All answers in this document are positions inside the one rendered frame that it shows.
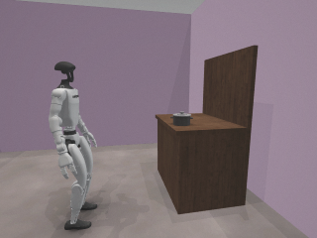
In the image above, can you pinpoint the robot right hand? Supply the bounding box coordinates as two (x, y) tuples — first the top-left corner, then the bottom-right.
(57, 152), (77, 179)

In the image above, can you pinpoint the robot right thigh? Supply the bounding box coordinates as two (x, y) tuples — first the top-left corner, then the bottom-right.
(65, 141), (87, 191)

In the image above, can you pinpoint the pot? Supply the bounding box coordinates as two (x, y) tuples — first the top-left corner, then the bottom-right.
(170, 116), (193, 126)

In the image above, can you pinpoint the table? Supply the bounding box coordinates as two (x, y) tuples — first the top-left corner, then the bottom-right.
(155, 45), (259, 214)

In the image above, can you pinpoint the left robot forearm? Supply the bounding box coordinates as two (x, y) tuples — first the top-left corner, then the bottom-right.
(77, 113), (88, 135)

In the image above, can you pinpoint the robot left hand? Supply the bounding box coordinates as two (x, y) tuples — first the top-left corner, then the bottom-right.
(83, 132), (97, 149)

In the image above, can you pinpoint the right robot forearm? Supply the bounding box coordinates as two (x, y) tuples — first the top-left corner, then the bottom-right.
(50, 116), (68, 155)

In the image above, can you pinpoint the lid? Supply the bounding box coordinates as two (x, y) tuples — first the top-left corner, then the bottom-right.
(172, 113), (191, 117)

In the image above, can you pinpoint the right robot shin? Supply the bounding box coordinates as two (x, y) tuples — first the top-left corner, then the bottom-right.
(70, 183), (86, 224)

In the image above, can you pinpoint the robot right upper arm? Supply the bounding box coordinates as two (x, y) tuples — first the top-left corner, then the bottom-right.
(49, 88), (66, 126)

